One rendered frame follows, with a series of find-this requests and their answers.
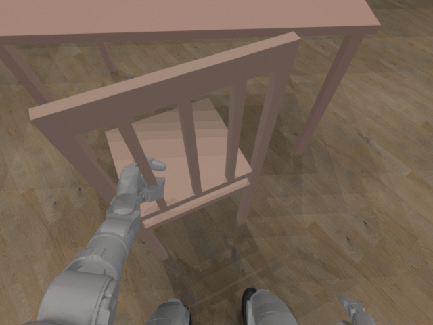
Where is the left robot shin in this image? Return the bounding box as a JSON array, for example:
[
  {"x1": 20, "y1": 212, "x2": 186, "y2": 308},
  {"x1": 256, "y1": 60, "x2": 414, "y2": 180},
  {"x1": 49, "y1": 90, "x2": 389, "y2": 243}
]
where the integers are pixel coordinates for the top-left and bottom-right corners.
[{"x1": 168, "y1": 299, "x2": 183, "y2": 305}]

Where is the right robot shin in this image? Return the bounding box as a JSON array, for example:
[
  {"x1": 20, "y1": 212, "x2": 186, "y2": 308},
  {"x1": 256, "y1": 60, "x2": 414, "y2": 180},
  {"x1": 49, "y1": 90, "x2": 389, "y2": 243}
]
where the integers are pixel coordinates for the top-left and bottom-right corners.
[{"x1": 251, "y1": 290, "x2": 269, "y2": 297}]

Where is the robot shin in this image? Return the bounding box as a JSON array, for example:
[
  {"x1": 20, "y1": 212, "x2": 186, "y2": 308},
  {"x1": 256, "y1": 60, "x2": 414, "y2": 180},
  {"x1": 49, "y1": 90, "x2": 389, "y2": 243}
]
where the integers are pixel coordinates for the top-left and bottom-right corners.
[
  {"x1": 251, "y1": 290, "x2": 269, "y2": 297},
  {"x1": 168, "y1": 299, "x2": 183, "y2": 305}
]

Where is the robot left upper arm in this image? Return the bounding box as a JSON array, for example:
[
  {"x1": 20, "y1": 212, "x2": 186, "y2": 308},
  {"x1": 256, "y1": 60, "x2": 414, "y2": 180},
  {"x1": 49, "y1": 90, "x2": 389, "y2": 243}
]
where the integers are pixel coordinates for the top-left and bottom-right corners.
[{"x1": 21, "y1": 269, "x2": 119, "y2": 325}]

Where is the chair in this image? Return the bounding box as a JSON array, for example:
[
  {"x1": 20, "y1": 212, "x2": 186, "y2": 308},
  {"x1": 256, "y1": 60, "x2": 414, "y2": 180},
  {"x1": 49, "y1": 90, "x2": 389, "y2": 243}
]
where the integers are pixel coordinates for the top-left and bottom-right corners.
[{"x1": 28, "y1": 31, "x2": 301, "y2": 261}]

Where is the left robot hand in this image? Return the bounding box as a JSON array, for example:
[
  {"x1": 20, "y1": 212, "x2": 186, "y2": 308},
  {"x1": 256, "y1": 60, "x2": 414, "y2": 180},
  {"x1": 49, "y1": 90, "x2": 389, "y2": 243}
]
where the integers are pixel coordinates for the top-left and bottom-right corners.
[{"x1": 116, "y1": 156, "x2": 166, "y2": 204}]

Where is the table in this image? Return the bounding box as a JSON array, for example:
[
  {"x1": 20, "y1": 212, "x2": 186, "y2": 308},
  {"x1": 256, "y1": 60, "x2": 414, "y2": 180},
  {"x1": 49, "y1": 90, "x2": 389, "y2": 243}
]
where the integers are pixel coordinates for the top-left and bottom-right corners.
[{"x1": 0, "y1": 0, "x2": 381, "y2": 161}]

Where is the left robot forearm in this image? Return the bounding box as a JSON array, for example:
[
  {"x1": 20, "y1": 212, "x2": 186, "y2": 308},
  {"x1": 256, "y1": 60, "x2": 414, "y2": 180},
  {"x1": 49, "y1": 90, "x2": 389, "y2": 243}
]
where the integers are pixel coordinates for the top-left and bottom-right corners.
[{"x1": 37, "y1": 193, "x2": 141, "y2": 321}]

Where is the right robot hand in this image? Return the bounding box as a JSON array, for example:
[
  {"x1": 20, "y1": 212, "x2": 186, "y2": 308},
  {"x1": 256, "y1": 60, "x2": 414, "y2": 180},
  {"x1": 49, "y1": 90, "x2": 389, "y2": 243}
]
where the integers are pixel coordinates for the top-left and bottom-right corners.
[{"x1": 335, "y1": 295, "x2": 375, "y2": 325}]

